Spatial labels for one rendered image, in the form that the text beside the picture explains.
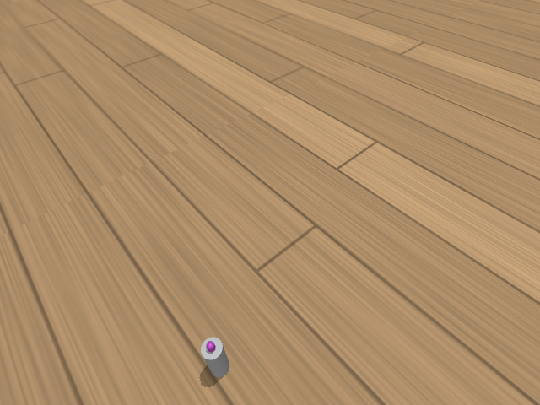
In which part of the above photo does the bottle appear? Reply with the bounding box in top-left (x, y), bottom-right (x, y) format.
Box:
top-left (201, 337), bottom-right (230, 377)

